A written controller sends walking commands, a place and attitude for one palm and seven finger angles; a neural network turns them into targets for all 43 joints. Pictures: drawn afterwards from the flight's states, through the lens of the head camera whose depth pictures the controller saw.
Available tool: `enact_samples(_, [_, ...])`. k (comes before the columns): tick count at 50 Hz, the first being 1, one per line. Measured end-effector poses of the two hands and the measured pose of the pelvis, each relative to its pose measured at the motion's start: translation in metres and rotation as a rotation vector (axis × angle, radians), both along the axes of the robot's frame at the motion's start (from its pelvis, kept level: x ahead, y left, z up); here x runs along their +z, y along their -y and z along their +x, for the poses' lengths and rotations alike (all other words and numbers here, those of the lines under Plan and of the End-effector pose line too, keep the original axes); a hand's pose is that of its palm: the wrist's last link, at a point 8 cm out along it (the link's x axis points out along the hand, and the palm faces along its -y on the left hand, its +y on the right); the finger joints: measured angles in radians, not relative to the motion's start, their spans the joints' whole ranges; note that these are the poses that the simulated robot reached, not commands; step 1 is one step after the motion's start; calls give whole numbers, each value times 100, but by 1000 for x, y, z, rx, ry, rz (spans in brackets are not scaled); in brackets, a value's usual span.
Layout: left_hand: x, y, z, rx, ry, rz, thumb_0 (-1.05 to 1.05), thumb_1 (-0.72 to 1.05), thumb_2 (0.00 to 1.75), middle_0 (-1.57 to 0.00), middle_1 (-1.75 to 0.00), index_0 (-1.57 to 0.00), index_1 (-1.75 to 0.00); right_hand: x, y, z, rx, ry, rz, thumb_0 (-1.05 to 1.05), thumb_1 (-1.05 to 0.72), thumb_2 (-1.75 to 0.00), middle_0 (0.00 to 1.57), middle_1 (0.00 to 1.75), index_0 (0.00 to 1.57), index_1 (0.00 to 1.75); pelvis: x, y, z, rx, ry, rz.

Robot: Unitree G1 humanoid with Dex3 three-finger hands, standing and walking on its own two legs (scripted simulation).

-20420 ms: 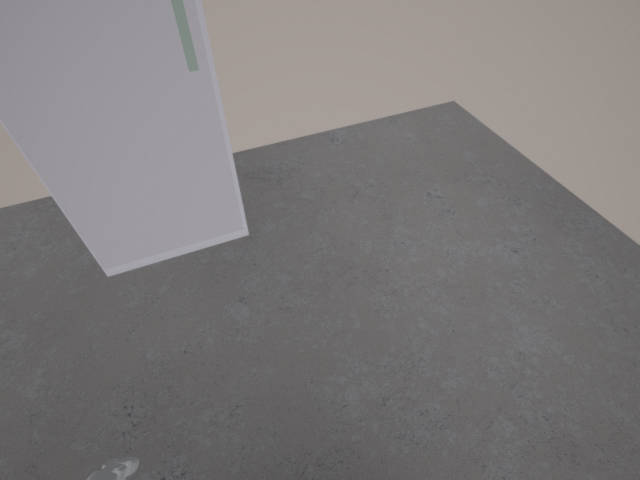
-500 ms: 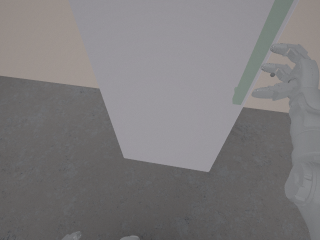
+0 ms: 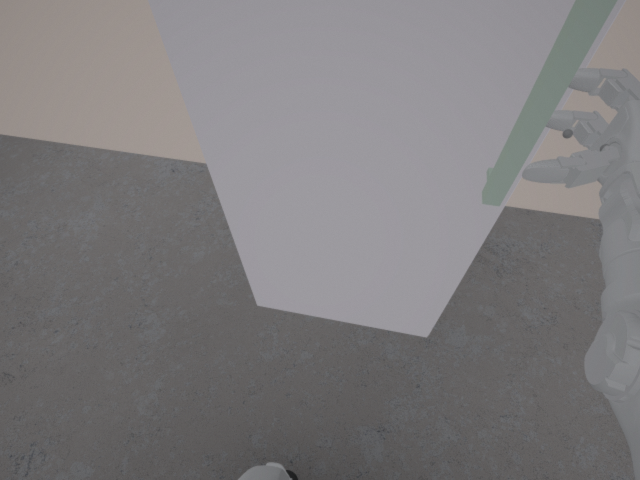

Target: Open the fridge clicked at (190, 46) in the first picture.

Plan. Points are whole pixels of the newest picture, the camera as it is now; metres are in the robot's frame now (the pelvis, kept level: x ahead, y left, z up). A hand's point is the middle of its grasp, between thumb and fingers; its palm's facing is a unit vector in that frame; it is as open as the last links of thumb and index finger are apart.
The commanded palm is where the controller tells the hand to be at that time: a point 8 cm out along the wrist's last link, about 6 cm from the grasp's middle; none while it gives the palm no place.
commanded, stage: slide the fingers in behind the handle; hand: right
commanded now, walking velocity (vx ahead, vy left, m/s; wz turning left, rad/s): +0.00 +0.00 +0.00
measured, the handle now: (537, 94) +0.55 -0.15 +0.19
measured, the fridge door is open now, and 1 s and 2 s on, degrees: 0 0 0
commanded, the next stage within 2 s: grip the handle and tug to test in 1.60 s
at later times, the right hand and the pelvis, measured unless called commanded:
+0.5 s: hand (557, 140) +0.49 -0.17 +0.17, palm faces +0.01 +1.00 +0.02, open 14.0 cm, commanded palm +0.46 -0.22 +0.17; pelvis +0.01 +0.00 +0.00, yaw +0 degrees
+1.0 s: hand (547, 146) +0.48 -0.16 +0.17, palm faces +0.04 +1.00 +0.01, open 14.1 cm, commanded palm +0.46 -0.19 +0.17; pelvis +0.00 +0.00 +0.00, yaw +0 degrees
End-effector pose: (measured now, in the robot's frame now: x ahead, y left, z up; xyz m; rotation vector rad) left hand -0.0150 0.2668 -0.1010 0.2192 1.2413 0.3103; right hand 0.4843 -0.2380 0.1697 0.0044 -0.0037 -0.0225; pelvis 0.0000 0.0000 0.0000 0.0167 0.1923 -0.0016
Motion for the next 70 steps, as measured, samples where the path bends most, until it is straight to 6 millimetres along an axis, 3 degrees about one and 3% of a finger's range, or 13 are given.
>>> enact_samples(17, [1, 11, 67, -59, 166, -30, 1, 90, 89, -20, -30, -21, -30, -5, -4, -18, -3, 1, 2, -1, 50, -30, 30, 120, 31, 120, 2, 3, 8, 1, 40, -1])
enact_samples(23, [1, 12, 80, -88, 187, -30, 1, 90, 89, -20, -30, -21, -30, 1, -11, -17, 7, 19, 5, -1, 50, -30, 30, 120, 30, 120, 2, 3, 9, -7, 42, -3])
enact_samples(29, [0, 12, 78, -86, 183, -36, 1, 91, 89, -20, -30, -21, -30, 0, -20, -15, 10, 5, 13, -1, 50, -30, 30, 120, 30, 120, 2, 3, 9, -4, 42, -5])
enact_samples(46, [-3, 8, 48, -45, 133, -36, 1, 91, 89, -20, -30, -20, -30, -1, -24, -25, -8, 16, 12, -1, 50, -30, 29, 120, 29, 120, 4, 1, 3, 0, 60, -6])
enact_samples(64, [-7, 11, 56, -102, 153, -53, 1, 91, 89, -20, -30, -20, -30, 1, -30, -28, -35, 12, -16, -1, 50, -30, 25, 119, 23, 119, 2, 0, -1, -23, 57, -8])
enact_samples(70, [-8, 11, 58, -109, 150, -55, 1, 91, 89, -20, -30, -21, -30, 1, -43, -21, 6, 7, -24, -1, 50, -30, 25, 119, 23, 119, 1, 0, 0, -26, 49, -9])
